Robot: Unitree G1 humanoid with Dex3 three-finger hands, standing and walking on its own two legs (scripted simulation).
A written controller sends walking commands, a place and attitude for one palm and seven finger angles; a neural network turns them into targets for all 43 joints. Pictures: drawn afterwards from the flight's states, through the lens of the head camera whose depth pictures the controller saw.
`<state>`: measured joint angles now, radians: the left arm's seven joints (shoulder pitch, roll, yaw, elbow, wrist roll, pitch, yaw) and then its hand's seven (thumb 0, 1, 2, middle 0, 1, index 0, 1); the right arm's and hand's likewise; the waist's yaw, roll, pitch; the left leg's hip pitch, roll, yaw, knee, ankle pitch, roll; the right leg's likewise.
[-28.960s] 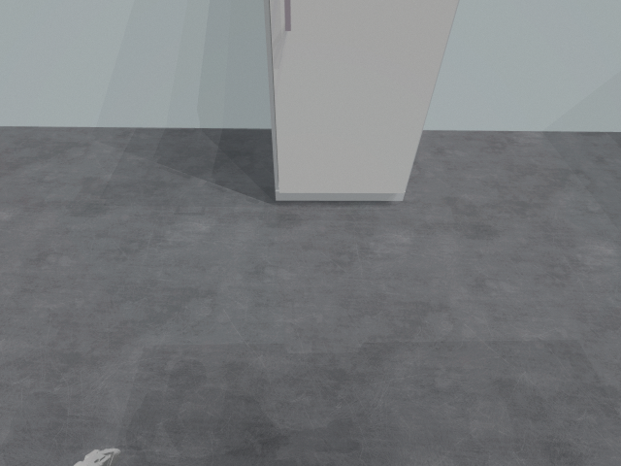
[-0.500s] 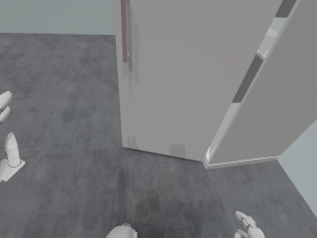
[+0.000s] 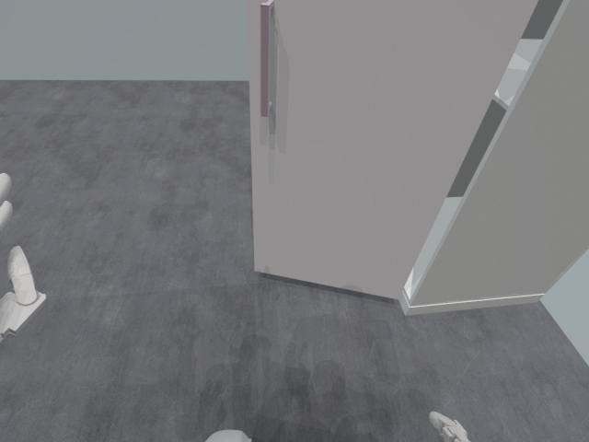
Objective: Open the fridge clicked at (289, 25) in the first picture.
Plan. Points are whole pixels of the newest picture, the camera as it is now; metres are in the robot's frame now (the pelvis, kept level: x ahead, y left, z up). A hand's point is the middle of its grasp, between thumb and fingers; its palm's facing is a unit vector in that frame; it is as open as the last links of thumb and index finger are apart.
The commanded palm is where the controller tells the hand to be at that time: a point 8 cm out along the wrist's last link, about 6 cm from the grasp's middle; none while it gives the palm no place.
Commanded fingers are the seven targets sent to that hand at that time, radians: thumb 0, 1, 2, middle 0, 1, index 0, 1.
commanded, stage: stop stepping back and stand still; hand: left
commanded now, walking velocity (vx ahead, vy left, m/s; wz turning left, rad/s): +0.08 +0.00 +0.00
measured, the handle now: (267, 62) +0.86 +0.14 +0.17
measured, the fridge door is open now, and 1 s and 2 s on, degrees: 71 71 71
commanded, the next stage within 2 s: let the arm hang, fingers relaxed in 0.22 s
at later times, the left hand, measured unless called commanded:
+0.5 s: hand (126, 398) +0.19 +0.26 -0.08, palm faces +0.15 -0.92 -0.35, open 7.4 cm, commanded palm none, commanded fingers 0.00 0.90 0.90 -0.20 -0.30 -0.20 -0.30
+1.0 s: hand out of the picture +0.02 +0.22 -0.16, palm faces +0.01 -0.97 -0.23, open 7.3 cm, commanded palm none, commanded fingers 0.00 0.90 0.90 -0.20 -0.30 -0.20 -0.30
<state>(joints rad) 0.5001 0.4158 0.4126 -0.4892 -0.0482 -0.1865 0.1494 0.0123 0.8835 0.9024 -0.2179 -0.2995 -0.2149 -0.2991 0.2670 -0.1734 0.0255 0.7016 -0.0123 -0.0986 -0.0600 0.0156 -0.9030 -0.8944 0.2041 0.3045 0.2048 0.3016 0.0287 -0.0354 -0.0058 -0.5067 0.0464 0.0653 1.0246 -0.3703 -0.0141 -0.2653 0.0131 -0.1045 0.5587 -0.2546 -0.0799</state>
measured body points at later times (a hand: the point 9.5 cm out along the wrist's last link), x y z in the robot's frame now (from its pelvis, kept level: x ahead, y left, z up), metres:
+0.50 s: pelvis +0.01 +0.02 -0.01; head +0.00 +0.01 +0.44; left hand +0.18 +0.31 -0.06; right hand +0.15 -0.23 -0.13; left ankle +0.04 +0.12 -0.73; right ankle +0.04 -0.09 -0.73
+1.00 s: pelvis +0.03 +0.03 +0.01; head +0.05 +0.03 +0.46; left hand +0.02 +0.27 -0.14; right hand +0.03 -0.19 -0.15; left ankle +0.04 +0.12 -0.73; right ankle +0.04 -0.09 -0.73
